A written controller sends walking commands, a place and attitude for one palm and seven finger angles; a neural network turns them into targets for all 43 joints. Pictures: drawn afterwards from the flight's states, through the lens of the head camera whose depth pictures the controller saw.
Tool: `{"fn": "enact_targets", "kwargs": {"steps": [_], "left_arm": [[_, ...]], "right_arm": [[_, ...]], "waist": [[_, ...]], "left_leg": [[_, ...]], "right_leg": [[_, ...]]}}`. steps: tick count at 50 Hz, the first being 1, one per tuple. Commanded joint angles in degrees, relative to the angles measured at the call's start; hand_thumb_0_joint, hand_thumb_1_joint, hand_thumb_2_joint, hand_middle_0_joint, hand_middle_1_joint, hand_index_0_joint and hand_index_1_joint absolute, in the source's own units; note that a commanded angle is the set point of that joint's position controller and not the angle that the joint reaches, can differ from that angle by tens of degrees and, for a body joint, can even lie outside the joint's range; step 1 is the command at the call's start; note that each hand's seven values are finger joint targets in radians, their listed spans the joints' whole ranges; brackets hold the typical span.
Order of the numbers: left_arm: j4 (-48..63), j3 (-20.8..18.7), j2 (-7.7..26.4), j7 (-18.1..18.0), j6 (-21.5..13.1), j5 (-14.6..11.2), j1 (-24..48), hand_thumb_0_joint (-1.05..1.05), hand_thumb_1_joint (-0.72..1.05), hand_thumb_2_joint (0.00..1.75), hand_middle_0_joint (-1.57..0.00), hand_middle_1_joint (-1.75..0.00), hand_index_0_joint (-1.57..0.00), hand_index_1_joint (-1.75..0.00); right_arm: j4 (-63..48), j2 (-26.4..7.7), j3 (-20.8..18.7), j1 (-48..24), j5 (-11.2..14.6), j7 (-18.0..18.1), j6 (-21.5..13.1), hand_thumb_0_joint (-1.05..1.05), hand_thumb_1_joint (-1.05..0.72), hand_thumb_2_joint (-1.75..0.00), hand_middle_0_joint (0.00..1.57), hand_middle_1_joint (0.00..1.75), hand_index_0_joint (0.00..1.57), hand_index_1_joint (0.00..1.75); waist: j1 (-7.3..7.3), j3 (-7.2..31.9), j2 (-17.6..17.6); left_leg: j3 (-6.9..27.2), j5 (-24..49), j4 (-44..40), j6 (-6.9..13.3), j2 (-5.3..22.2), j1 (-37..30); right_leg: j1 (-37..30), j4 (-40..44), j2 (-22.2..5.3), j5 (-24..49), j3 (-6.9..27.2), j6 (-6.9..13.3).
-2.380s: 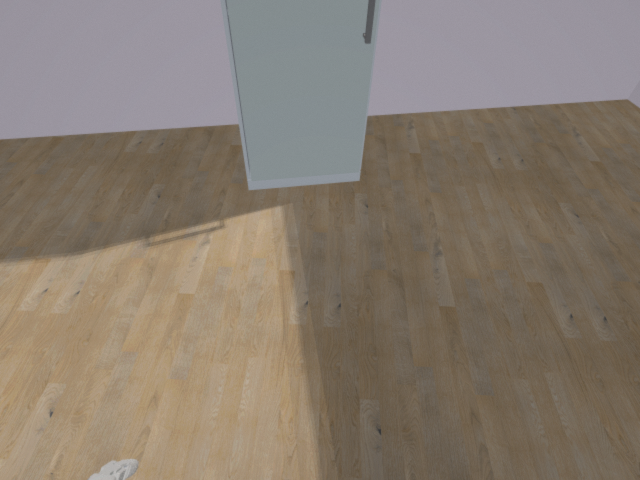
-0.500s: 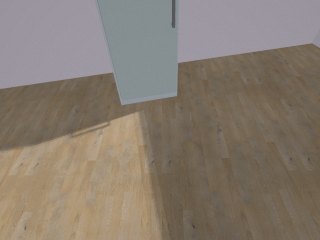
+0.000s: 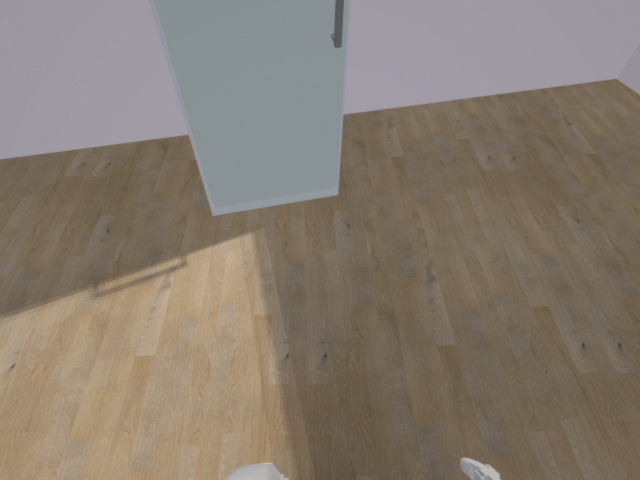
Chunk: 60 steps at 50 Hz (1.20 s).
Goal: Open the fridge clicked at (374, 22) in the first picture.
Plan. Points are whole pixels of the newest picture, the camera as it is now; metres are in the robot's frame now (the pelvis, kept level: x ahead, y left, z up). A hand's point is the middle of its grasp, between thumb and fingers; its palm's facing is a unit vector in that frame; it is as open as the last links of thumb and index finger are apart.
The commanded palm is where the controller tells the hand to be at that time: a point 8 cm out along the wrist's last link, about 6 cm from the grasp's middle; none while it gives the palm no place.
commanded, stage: walk to a spot facing it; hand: right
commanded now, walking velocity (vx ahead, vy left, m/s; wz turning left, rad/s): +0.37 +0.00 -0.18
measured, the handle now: out of the picture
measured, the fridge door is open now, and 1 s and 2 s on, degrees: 0 0 0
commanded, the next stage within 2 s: turn to face it in 0.78 s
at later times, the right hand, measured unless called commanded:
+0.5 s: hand out of the picture +0.14 -0.23 -0.16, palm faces +0.13 +0.98 -0.12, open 7.4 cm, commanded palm none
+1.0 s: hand (447, 270) +0.53 -0.20 -0.15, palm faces -0.08 +0.97 -0.22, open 7.4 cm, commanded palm none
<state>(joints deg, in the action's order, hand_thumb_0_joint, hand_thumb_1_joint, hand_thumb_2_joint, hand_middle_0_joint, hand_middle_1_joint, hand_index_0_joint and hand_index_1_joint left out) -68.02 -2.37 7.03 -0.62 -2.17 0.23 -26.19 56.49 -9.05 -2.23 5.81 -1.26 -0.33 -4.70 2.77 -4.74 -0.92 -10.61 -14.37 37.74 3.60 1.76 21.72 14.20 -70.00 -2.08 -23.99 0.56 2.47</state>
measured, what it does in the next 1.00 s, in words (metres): walks ahead: right foot, then left foot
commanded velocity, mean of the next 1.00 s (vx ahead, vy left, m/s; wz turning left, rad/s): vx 0.29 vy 0.00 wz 0.12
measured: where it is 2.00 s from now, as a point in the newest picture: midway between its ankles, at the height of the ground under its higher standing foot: (343, 390)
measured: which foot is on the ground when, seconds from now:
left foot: down 0.00-0.36, up 0.38-0.94, down 0.96-1.00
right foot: up 0.00-0.34, down 0.36-0.94, up 0.96-1.00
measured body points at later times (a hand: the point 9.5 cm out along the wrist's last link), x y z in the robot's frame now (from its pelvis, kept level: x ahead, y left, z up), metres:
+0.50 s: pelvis +0.21 -0.07 +0.02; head +0.22 -0.10 +0.47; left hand +0.32 +0.16 -0.11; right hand +0.13 -0.29 -0.15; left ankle +0.16 +0.08 -0.62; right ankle +0.25 -0.14 -0.72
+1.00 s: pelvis +0.41 -0.02 +0.00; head +0.44 +0.00 +0.45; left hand +0.28 +0.16 -0.16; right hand +0.53 -0.25 -0.14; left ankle +0.50 +0.07 -0.72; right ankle +0.27 -0.14 -0.67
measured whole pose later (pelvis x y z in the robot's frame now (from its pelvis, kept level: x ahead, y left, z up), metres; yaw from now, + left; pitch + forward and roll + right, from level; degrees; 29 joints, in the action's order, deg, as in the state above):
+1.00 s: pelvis +0.41 -0.02 +0.00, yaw +4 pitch -2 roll -1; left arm -68.1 -2.1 6.1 -0.8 -1.5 0.4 -27.0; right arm 57.9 -9.7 -3.1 7.5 -1.4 -0.5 -3.3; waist 2.5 -5.3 -1.2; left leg -8.3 -9.1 37.5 4.7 2.3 23.7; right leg 6.4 -53.2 -6.0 -30.7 -10.4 -2.0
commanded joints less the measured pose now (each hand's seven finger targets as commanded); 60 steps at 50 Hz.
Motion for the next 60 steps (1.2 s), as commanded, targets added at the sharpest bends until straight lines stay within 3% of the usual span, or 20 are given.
{"fn": "enact_targets", "kwargs": {"steps": [1, 7, 14, 16, 17, 18, 19, 21, 25, 27, 36, 42, 44, 46, 47, 48, 50, 52, 56, 60], "left_arm": [[5.21, -0.71, 1.73, 0.32, -0.11, 1.12, 0.04, 0.00, 0.90, 0.90, -0.20, -0.30, -0.20, -0.30], [9.38, -0.94, 2.16, 1.77, 1.22, 1.18, 6.80, 0.00, 0.90, 0.90, -0.20, -0.30, -0.20, -0.30], [13.66, -0.58, 4.10, 2.91, -0.57, 1.03, 18.41, 0.00, 0.90, 0.90, -0.20, -0.30, -0.20, -0.30], [12.13, -1.28, 6.12, 2.44, -1.12, 1.30, 12.75, 0.00, 0.90, 0.90, -0.20, -0.30, -0.20, -0.30], [9.76, -2.02, 9.04, 1.97, -1.47, 1.60, 4.66, 0.00, 0.90, 0.90, -0.20, -0.30, -0.20, -0.30], [7.98, -3.82, 16.24, 1.25, -1.90, 2.28, -3.60, 0.00, 0.90, 0.90, -0.20, -0.30, -0.20, -0.30], [6.86, -4.11, 18.93, 0.64, -1.46, 1.29, -7.40, 0.00, 0.90, 0.90, -0.20, -0.30, -0.20, -0.30], [8.10, -3.06, 14.10, -0.10, -1.47, 0.72, 0.41, 0.00, 0.90, 0.90, -0.20, -0.30, -0.20, -0.30], [8.99, -1.17, 8.13, -0.35, -2.69, 0.71, 7.66, 0.00, 0.90, 0.90, -0.20, -0.30, -0.20, -0.30], [9.08, -1.47, 6.74, -0.53, -3.06, 0.74, 6.85, 0.00, 0.90, 0.90, -0.20, -0.30, -0.20, -0.30], [5.46, -1.10, 7.02, -1.00, -3.26, 0.64, -0.08, 0.00, 0.90, 0.90, -0.20, -0.30, -0.20, -0.30], [2.83, -1.14, 7.79, -1.12, -2.56, 1.60, -4.15, 0.00, 0.90, 0.90, -0.20, -0.30, -0.20, -0.30], [2.75, -1.17, 8.83, -1.28, -2.25, 1.42, -2.97, 0.00, 0.90, 0.90, -0.20, -0.30, -0.20, -0.30], [3.63, -1.30, 9.83, -1.02, -2.11, 0.65, -0.59, 0.00, 0.90, 0.90, -0.20, -0.30, -0.20, -0.30], [4.89, -1.06, 7.30, -0.62, -2.12, -0.11, -1.95, 0.00, 0.90, 0.90, -0.20, -0.30, -0.20, -0.30], [6.13, -0.72, 5.44, -0.99, -2.03, -0.48, -3.16, 0.00, 0.90, 0.90, -0.20, -0.30, -0.20, -0.30], [6.92, -1.00, 4.49, -1.39, -1.07, -0.43, 2.21, 0.00, 0.90, 0.90, -0.20, -0.30, -0.20, -0.30], [7.09, -0.84, 4.36, -1.14, 0.58, 0.40, 4.41, 0.00, 0.90, 0.90, -0.20, -0.30, -0.20, -0.30], [6.78, -0.92, 3.14, -0.94, 2.96, 0.95, 0.93, 0.00, 0.90, 0.90, -0.20, -0.30, -0.20, -0.30], [9.62, -1.06, 4.83, -0.58, 3.40, 1.20, 6.22, 0.00, 0.90, 0.90, -0.20, -0.30, -0.20, -0.30]], "right_arm": [[1.99, -5.24, -1.05, 9.65, -0.19, 1.29, 0.13, 0.00, -0.90, -0.90, 0.20, 0.30, 0.20, 0.30], [2.70, -5.78, -1.00, 11.52, -0.37, 1.09, -0.48, 0.00, -0.90, -0.90, 0.20, 0.30, 0.20, 0.30], [4.89, -9.15, -1.38, 18.59, -0.39, 1.02, -0.10, 0.00, -0.90, -0.90, 0.20, 0.30, 0.20, 0.30], [5.15, -9.43, -1.53, 18.26, -0.24, 0.99, 0.13, 0.00, -0.90, -0.90, 0.20, 0.30, 0.20, 0.30], [4.90, -8.76, -1.43, 18.20, 0.05, 0.89, 0.28, 0.00, -0.90, -0.90, 0.20, 0.30, 0.20, 0.30], [3.66, -5.65, -1.17, 19.98, 0.65, 0.43, 0.28, 0.00, -0.90, -0.90, 0.20, 0.30, 0.20, 0.30], [1.32, -5.70, -0.55, 16.59, 0.46, 0.25, -0.03, 0.00, -0.90, -0.90, 0.20, 0.30, 0.20, 0.30], [1.61, -6.27, -1.00, 11.06, 0.39, 0.21, 0.56, 0.00, -0.90, -0.90, 0.20, 0.30, 0.20, 0.30], [4.47, -2.17, -1.16, 16.14, -0.59, -0.35, 2.88, 0.00, -0.90, -0.90, 0.20, 0.30, 0.20, 0.30], [4.36, -1.74, -1.44, 16.65, -0.77, -0.37, 3.72, 0.00, -0.90, -0.90, 0.20, 0.30, 0.20, 0.30], [0.32, -2.68, -1.80, 5.02, -0.42, -0.94, 4.45, 0.00, -0.90, -0.90, 0.20, 0.30, 0.20, 0.30], [-2.01, -1.57, -1.17, -1.29, -0.15, -0.88, 3.56, 0.00, -0.90, -0.90, 0.20, 0.30, 0.20, 0.30], [-0.68, -2.49, -1.25, 4.08, -0.23, -0.63, 2.97, 0.00, -0.90, -0.90, 0.20, 0.30, 0.20, 0.30], [3.48, -6.28, -2.37, 17.59, -0.68, -0.23, 1.94, 0.00, -0.90, -0.90, 0.20, 0.30, 0.20, 0.30], [4.63, -12.14, -3.91, 23.35, -0.87, 0.46, 1.24, 0.00, -0.90, -0.90, 0.20, 0.30, 0.20, 0.30], [5.19, -16.23, -4.33, 25.64, 0.54, 0.71, 1.09, 0.00, -0.90, -0.90, 0.20, 0.30, 0.20, 0.30], [2.84, -13.32, -3.77, 17.47, 1.01, 1.52, 1.81, 0.00, -0.90, -0.90, 0.20, 0.30, 0.20, 0.30], [0.94, -9.29, -2.70, 10.73, 0.99, 1.77, 1.97, 0.00, -0.90, -0.90, 0.20, 0.30, 0.20, 0.30], [-0.92, -7.88, -2.51, 5.24, 0.00, 2.10, 2.49, 0.00, -0.90, -0.90, 0.20, 0.30, 0.20, 0.30], [-1.28, -9.11, -3.02, 6.41, -0.02, 1.45, 3.51, 0.00, -0.90, -0.90, 0.20, 0.30, 0.20, 0.30]], "waist": [[-1.56, -1.01, 3.85], [-0.41, -2.45, 6.87], [-4.66, -0.98, 6.21], [-1.47, 1.90, 2.90], [2.12, 6.66, -1.57], [4.47, 13.94, -15.87], [5.26, 14.51, -17.99], [2.97, 6.60, -6.63], [-2.98, 0.90, -4.18], [-3.73, 0.71, -4.83], [-1.96, -4.03, -5.12], [-0.03, -5.12, -5.40], [-2.68, -1.60, -4.94], [-8.89, 6.31, -0.91], [-10.47, 13.41, 9.28], [-8.46, 18.54, 15.81], [-6.63, 10.69, 6.15], [-3.81, 4.59, 6.23], [0.67, 5.80, 5.75], [-1.25, 6.47, 7.59]], "left_leg": [[19.91, -5.95, -26.94, 4.65, 18.16, -1.99], [8.57, 0.21, -29.21, 4.08, 14.23, -0.94], [7.77, 11.90, -23.25, 3.72, 15.59, -15.38], [4.77, 18.66, -13.68, 2.33, 13.82, -13.63], [1.37, 19.81, -1.17, 0.40, 10.91, -8.44], [-2.29, 1.84, 17.52, -3.20, 3.31, 4.27], [2.74, -18.59, 31.18, -3.81, -0.44, 14.27], [7.67, -11.56, 37.29, -3.23, 5.43, 17.75], [8.93, -0.82, 31.94, -4.63, 7.22, 10.40], [8.97, 2.75, 29.79, -5.10, 7.26, 11.45], [7.41, 8.26, 15.43, -5.41, 6.94, 19.82], [3.74, 2.83, 0.97, -2.04, 3.57, 12.67], [1.97, 1.58, -2.52, -0.52, 0.68, 3.23], [1.86, 11.64, -8.27, 0.35, -0.57, -16.51], [17.28, 29.23, -8.06, 4.70, 12.75, -30.92], [34.84, 53.72, -12.23, 12.43, 24.55, -36.47], [27.00, 47.25, -15.28, 12.61, 20.99, -24.14], [22.73, 34.48, -19.83, 8.92, 17.74, -9.36], [15.83, 23.43, -21.79, 5.97, 12.12, -0.14], [19.54, 8.66, -23.47, 5.77, 10.32, -2.16]], "right_leg": [[14.65, -5.45, -6.29, 6.66, 1.61, -0.33], [15.60, 13.44, -7.62, 13.51, -2.95, -3.31], [12.69, 32.24, -4.24, 11.62, -7.61, -1.83], [0.98, 37.93, -1.33, 11.69, -9.80, -0.92], [-12.19, 41.36, -2.33, 12.80, -7.34, 0.44], [-25.70, 46.59, -16.77, 13.13, 13.15, 5.39], [-29.12, 53.14, -24.61, 18.19, 25.07, 10.04], [-17.84, 55.51, -22.48, 15.43, 18.59, 9.18], [-3.57, 59.58, -15.22, 14.06, 2.26, 4.07], [-3.27, 61.44, -14.24, 14.19, 0.16, 4.39], [-12.81, 61.94, -14.79, 24.04, -5.32, 5.13], [-16.89, 55.87, -16.72, 38.41, -9.29, 4.78], [-16.63, 47.85, -16.40, 50.76, -10.55, 4.05], [-9.34, 29.57, -12.75, 49.57, -13.90, 0.61], [4.37, 12.45, -7.20, 25.09, -15.99, -2.46], [13.58, -4.82, 0.52, -11.32, -11.08, -4.88], [15.77, -7.50, -4.24, -6.00, -3.36, -4.49], [13.33, -4.96, -6.76, -0.67, -1.88, -4.98], [8.01, 5.65, -5.65, 3.78, -3.09, -6.36], [10.02, 13.29, -4.16, 5.41, -3.55, -6.67]]}}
